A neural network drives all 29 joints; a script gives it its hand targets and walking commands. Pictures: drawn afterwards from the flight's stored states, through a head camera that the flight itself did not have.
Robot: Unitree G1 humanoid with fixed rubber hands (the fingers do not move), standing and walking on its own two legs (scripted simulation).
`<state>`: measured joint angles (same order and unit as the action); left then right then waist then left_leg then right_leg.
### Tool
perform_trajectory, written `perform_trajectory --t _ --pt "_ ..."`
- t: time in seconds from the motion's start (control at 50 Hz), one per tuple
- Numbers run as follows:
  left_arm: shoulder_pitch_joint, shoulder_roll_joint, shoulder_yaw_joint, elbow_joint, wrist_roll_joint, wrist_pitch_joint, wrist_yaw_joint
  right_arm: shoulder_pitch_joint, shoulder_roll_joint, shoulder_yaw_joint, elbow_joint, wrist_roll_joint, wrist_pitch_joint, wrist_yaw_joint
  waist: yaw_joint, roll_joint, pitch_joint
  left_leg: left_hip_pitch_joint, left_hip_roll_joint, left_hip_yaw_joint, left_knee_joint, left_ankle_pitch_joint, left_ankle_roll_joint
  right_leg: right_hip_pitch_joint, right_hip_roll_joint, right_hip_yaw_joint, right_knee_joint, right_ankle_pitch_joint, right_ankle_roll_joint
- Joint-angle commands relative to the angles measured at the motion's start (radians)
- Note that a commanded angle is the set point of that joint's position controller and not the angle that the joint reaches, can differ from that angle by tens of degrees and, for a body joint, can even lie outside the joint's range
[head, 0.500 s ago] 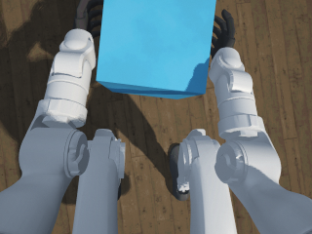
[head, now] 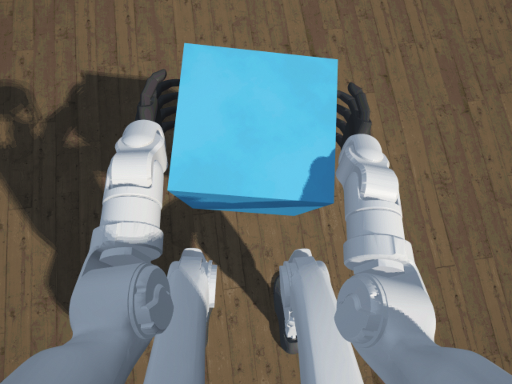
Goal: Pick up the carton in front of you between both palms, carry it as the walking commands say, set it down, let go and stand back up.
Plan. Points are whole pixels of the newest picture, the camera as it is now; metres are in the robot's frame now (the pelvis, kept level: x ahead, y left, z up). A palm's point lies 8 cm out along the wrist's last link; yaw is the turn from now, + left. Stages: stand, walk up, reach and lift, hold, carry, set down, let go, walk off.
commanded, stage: reach and lift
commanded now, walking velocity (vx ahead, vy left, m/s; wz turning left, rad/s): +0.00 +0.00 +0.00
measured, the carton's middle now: (251, 148) +0.47 +0.01 -0.12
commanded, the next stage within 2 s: none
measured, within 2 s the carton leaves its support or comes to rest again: neither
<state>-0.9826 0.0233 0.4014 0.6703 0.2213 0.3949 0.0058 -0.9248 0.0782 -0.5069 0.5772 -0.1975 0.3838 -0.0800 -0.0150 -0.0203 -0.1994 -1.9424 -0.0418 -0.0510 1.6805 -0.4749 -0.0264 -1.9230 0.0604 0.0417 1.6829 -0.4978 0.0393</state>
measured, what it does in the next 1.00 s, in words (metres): rises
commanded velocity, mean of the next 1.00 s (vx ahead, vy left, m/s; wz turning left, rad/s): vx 0.00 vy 0.00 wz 0.00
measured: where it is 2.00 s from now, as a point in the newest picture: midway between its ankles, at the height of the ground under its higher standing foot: (244, 326)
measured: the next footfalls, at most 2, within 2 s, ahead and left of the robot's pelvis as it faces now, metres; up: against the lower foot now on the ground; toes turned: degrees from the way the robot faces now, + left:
none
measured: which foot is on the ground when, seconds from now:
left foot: down 0.00-1.00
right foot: down 0.00-1.00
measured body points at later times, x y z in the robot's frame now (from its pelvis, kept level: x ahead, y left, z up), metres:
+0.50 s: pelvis +0.05 +0.00 +0.14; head +0.17 +0.01 +0.57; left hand +0.44 +0.15 +0.10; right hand +0.44 -0.15 +0.11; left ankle +0.11 +0.12 -0.48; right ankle +0.10 -0.13 -0.48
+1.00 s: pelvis +0.08 +0.00 +0.25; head +0.08 +0.00 +0.70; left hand +0.40 +0.15 +0.25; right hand +0.40 -0.15 +0.26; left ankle +0.11 +0.12 -0.48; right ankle +0.10 -0.13 -0.48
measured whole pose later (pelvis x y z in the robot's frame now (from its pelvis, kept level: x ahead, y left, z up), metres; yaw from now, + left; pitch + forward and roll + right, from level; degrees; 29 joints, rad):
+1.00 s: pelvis +0.08 +0.00 +0.25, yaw +1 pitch +3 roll +0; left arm -0.28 -0.16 0.29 0.39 0.24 0.51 0.01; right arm -0.30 0.16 -0.30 0.40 -0.23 0.51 -0.02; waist 0.00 -0.01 -0.09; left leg -0.38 -0.02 -0.06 0.58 -0.26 -0.01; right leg -0.37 0.02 0.06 0.59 -0.28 0.01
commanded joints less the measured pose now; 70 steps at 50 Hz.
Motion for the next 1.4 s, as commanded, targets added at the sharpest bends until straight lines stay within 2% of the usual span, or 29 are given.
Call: perform_trajectory --t 0.0,0.14,0.36,0.68,0.9,1.0,1.08,1.16,1.26,1.38 --pt "-0.571 -1.123 -0.555 -0.003 -0.188 -0.010 -0.242 -0.644 1.059 0.636 0.041 0.188 0.002 0.276 0.000 0.066 -1.015 0.706 -0.121 0.101 -0.212 0.215 0.010 0.567 0.122 -0.109 -0.216 0.205 -0.005" --pt "-0.439 -1.156 -0.575 -0.009 -0.178 -0.017 -0.225 -0.514 1.080 0.666 0.052 0.186 -0.002 0.281 0.007 0.060 -0.892 0.821 -0.123 0.075 -0.329 0.211 0.013 0.659 0.123 -0.085 -0.330 0.190 -0.008" --pt "-0.255 -1.179 -0.573 -0.012 -0.152 -0.035 -0.219 -0.313 1.098 0.657 0.075 0.138 -0.018 0.289 0.004 0.039 -0.704 1.041 -0.110 0.029 -0.545 0.221 0.021 0.872 0.109 -0.037 -0.544 0.195 -0.021" --pt "0.021 -1.185 -0.649 -0.111 -0.143 -0.019 -0.227 -0.018 1.115 0.744 0.004 0.127 0.000 0.295 0.016 0.026 -0.457 1.432 -0.079 -0.021 -0.881 0.371 0.035 1.326 0.069 0.031 -0.886 0.367 -0.038" --pt "0.177 -1.163 -0.704 -0.233 -0.164 0.081 -0.238 0.142 1.094 0.807 -0.110 0.138 0.100 0.304 0.020 0.018 -0.249 1.721 -0.057 -0.028 -1.125 0.480 0.035 1.633 0.040 0.043 -1.140 0.485 -0.033" --pt "0.213 -1.140 -0.709 -0.286 -0.168 0.149 -0.244 0.182 1.077 0.800 -0.144 0.141 0.165 0.314 0.016 0.012 -0.116 1.802 -0.049 -0.027 -1.227 0.440 0.033 1.720 0.030 0.042 -1.247 0.450 -0.036" --pt "0.217 -1.114 -0.643 -0.261 -0.134 0.186 -0.252 0.185 1.050 0.731 -0.121 0.107 0.204 0.323 0.017 0.012 0.009 1.804 -0.044 -0.019 -1.280 0.330 0.037 1.728 0.022 0.040 -1.299 0.345 -0.045" --pt "0.144 -1.109 -0.583 -0.235 -0.105 0.188 -0.264 0.112 1.045 0.673 -0.091 0.081 0.204 0.336 0.020 0.016 0.053 1.799 -0.041 -0.010 -1.289 0.243 0.044 1.718 0.017 0.033 -1.311 0.253 -0.052" --pt "0.071 -1.134 -0.609 -0.267 -0.119 0.180 -0.269 0.036 1.064 0.702 -0.124 0.095 0.195 0.342 0.020 0.018 -0.020 1.835 -0.040 -0.010 -1.279 0.271 0.042 1.750 0.019 0.031 -1.300 0.276 -0.050" --pt "0.086 -1.131 -0.623 -0.279 -0.120 0.186 -0.264 0.048 1.049 0.713 -0.141 0.093 0.199 0.339 0.018 0.018 -0.042 1.869 -0.041 -0.009 -1.292 0.302 0.036 1.776 0.024 0.028 -1.309 0.304 -0.048"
